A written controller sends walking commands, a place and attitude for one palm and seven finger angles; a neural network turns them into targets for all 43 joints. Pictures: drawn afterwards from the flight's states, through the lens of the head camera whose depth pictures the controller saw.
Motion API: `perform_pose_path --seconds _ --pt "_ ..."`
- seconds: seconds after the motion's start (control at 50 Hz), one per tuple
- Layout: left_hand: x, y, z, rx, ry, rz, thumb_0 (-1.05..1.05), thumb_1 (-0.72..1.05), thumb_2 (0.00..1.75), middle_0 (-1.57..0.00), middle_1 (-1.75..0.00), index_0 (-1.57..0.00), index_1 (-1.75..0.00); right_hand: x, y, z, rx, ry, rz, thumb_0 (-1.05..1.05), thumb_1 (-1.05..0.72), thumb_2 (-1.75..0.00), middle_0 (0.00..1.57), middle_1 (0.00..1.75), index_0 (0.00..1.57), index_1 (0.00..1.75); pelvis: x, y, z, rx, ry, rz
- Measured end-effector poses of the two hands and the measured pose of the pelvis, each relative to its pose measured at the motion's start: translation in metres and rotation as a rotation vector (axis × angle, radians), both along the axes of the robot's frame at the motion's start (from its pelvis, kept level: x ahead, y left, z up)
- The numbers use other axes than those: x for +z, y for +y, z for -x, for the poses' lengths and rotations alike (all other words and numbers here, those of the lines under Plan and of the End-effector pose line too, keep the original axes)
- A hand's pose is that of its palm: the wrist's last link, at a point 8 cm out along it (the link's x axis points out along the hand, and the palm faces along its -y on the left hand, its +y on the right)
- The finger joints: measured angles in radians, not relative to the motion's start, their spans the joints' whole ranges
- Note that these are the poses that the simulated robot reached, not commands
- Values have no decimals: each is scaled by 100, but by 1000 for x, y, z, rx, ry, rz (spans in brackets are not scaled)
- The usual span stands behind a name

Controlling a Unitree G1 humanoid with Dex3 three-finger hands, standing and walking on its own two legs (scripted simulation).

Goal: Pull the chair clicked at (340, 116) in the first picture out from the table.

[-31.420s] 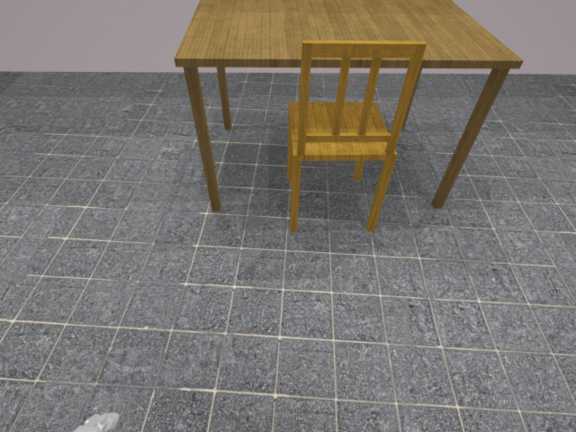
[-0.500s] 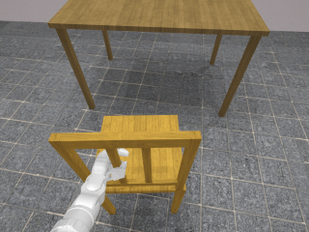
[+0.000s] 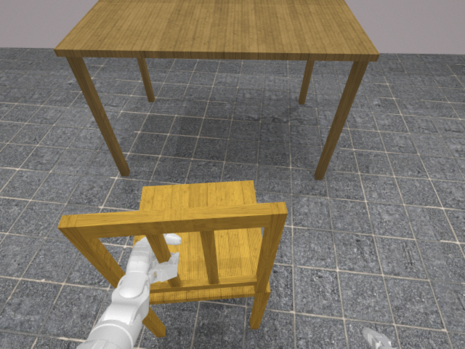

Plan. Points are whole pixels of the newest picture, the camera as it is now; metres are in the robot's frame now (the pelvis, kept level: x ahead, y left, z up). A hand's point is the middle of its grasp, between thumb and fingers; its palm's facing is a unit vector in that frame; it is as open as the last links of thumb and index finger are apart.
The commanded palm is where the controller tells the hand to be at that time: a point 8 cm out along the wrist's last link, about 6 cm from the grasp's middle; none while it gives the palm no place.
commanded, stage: open the thumb and straighten the fingers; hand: left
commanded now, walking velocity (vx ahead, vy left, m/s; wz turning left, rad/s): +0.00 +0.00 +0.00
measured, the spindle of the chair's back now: (165, 261) +0.31 +0.15 -0.10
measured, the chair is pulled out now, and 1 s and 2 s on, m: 0.65 0.65 0.65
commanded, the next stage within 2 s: draw the fingers out of the gap in 0.70 s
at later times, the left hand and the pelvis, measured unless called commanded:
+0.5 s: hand (168, 255) +0.31 +0.14 -0.07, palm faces +0.00 -0.99 -0.11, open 14.9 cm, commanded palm +0.28 +0.20 -0.06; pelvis +0.01 +0.03 -0.03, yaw +2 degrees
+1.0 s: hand (148, 274) +0.27 +0.18 -0.07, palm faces +0.07 -0.98 -0.16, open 17.4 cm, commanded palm +0.24 +0.22 -0.06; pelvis +0.02 +0.01 -0.03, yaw +4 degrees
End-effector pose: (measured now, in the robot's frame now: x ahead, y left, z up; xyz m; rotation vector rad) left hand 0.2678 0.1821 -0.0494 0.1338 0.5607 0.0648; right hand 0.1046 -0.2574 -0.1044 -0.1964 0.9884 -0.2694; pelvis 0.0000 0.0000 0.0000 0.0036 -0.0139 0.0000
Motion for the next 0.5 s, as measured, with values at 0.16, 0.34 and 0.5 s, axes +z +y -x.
perform_pose_path --seconds 0.16,0.34,0.5 --pt "-4 14 -4 -4 -67 28 4 40 67 -39 -135 -50 -144 -8 11 12 44 23 -41 1 -90 -90 20 30 20 30 -10 7 4 31 88 1" --pt "-11 35 -11 14 -6 -2 1 -25 35 -42 -125 -43 -127 -28 26 6 72 36 -68 1 -90 -90 20 30 20 30 -21 23 0 40 152 7" --pt "-9 12 -23 -28 -36 34 -1 -48 23 -28 -81 -27 -80 -32 40 -18 101 -10 -75 1 -90 -90 20 30 20 30 -27 29 -10 42 173 5"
